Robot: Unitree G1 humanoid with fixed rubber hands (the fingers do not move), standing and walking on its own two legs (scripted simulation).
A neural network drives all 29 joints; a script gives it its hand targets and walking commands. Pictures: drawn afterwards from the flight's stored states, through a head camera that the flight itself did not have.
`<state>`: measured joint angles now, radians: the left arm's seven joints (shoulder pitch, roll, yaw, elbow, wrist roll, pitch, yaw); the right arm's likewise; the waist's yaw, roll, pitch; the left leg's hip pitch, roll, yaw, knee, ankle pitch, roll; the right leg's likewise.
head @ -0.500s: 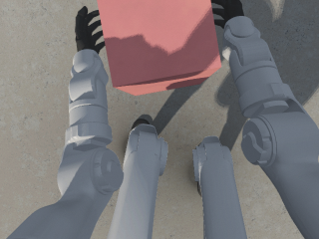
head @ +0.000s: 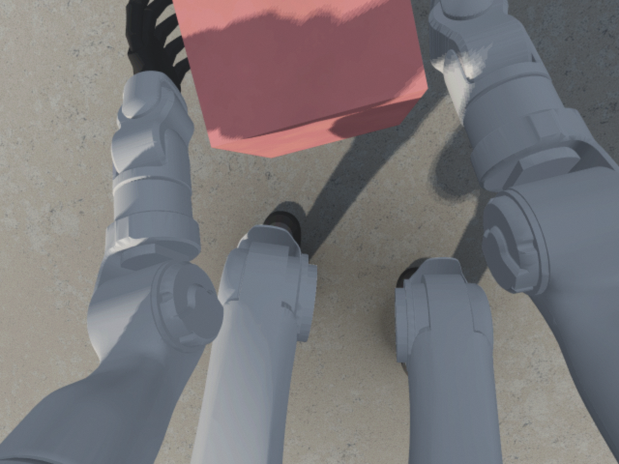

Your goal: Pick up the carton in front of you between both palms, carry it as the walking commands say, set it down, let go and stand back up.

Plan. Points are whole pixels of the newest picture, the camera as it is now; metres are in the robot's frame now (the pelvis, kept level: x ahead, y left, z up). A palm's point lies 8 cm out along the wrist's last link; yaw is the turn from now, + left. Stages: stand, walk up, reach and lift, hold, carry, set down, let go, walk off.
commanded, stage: set down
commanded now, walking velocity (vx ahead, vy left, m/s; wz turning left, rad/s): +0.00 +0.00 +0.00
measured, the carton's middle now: (307, 53) +0.51 +0.12 -0.27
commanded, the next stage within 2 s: none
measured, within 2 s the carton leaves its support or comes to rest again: rests again in 0.84 s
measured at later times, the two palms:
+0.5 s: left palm (159, 77) +0.46 +0.26 -0.18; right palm out of the picture +0.56 -0.03 -0.18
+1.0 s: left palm (154, 87) +0.45 +0.28 -0.20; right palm (461, 4) +0.56 -0.05 -0.21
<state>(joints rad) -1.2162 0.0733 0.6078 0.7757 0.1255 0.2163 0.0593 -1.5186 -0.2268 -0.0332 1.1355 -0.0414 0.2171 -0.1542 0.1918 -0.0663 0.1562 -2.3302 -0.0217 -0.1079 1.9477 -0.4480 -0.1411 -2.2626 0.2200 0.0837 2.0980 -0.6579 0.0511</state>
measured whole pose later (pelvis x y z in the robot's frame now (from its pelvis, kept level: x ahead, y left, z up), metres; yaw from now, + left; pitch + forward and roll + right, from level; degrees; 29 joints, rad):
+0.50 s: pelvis -0.01 +0.00 -0.01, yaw +0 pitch +44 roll +4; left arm -1.29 0.12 0.64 0.91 0.19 0.19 -0.02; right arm -1.57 -0.25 -0.14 1.21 -0.16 0.18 -0.06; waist 0.20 -0.05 0.21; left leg -2.32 -0.01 -0.08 1.97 -0.43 -0.12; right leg -2.26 0.18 0.08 2.13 -0.64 0.04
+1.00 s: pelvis -0.01 +0.01 -0.02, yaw +1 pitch +42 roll +4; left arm -1.35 0.21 0.59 1.14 0.05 0.02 0.04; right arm -1.56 -0.35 0.03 1.20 -0.02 0.12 -0.05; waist 0.20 0.01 0.32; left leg -2.31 0.01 -0.05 2.01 -0.44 -0.10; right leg -2.25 0.13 0.08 2.17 -0.65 0.04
